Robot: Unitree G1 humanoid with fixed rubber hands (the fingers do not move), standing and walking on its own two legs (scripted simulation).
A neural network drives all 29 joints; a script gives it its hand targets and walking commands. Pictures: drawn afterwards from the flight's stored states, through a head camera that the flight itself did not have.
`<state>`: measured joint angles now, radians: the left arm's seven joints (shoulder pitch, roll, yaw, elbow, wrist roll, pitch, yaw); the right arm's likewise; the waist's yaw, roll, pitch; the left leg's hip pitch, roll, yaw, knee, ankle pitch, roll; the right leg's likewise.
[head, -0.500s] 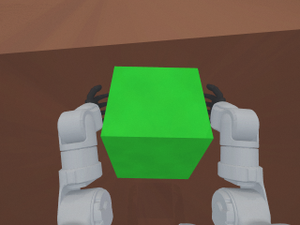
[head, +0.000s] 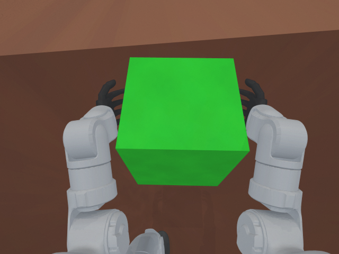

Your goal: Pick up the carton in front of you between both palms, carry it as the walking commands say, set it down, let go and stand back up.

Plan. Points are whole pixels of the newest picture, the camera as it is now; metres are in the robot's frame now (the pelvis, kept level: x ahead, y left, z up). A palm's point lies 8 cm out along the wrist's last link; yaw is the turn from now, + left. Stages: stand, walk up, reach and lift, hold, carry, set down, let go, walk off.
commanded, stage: carry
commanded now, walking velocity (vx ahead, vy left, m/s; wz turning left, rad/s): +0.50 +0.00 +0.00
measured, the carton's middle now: (179, 129) +0.37 +0.01 +0.09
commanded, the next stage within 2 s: none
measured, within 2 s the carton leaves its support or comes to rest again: neither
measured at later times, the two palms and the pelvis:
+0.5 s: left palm (141, 26) +0.67 +0.12 +0.19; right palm (246, 22) +0.68 -0.18 +0.19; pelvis +0.32 -0.03 +0.02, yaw +1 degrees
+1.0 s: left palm out of the picture +0.98 +0.12 +0.19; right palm out of the picture +0.97 -0.18 +0.20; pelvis +0.62 -0.01 +0.04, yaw -1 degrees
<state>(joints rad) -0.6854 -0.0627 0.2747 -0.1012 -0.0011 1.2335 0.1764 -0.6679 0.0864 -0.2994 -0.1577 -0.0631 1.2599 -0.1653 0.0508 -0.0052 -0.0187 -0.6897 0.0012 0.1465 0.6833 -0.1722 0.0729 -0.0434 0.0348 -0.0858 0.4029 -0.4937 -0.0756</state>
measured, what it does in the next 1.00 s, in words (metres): climbs: left foot, then right foot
